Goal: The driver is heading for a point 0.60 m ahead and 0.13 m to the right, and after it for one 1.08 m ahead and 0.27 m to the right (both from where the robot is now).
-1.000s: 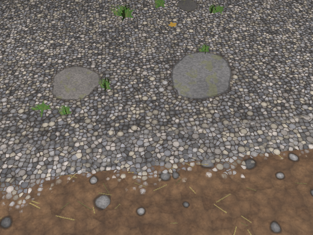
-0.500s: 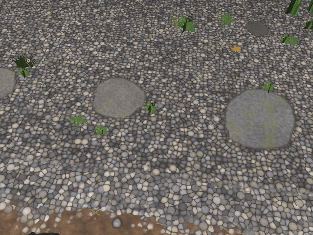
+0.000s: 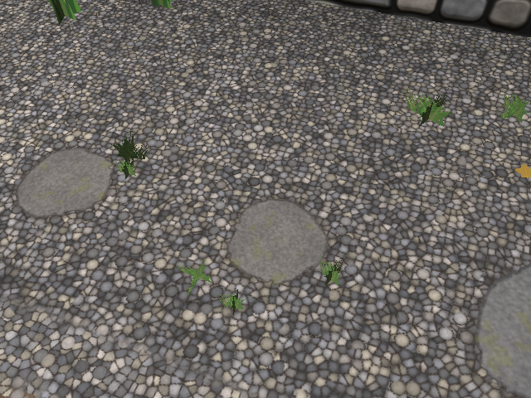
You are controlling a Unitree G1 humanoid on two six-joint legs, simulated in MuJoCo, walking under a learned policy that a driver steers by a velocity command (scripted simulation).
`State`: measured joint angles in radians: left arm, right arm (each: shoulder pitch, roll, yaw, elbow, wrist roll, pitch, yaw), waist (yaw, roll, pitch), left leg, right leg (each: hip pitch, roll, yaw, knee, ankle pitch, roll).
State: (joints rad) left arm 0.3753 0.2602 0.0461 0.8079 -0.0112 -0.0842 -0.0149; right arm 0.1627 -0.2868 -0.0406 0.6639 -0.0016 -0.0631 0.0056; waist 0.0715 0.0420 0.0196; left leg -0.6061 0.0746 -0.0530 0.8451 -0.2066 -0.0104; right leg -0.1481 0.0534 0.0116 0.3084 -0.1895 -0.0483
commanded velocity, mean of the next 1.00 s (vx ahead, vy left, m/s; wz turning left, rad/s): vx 0.44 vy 0.00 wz -0.43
